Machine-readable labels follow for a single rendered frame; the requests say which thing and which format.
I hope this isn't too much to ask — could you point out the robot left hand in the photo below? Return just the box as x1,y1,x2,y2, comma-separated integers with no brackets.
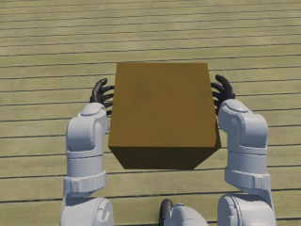
89,78,115,116

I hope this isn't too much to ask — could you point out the robot right thigh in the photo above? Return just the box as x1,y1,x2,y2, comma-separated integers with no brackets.
167,205,209,226

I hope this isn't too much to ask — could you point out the robot left forearm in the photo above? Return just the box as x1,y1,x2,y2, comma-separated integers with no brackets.
59,103,109,226

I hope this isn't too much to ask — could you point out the robot right upper arm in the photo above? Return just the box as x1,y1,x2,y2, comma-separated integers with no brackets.
217,193,277,226

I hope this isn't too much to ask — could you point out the carton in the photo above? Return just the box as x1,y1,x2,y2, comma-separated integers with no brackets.
107,62,222,170

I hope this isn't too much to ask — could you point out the robot right shin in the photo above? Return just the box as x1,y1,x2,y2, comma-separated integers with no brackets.
163,203,185,226

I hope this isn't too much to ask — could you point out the robot left upper arm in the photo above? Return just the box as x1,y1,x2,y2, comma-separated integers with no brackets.
59,197,114,226

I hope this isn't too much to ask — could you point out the robot right hand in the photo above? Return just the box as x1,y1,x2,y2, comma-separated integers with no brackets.
211,74,235,116

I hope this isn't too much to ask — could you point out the robot right forearm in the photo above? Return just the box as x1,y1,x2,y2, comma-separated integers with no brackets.
217,99,277,226

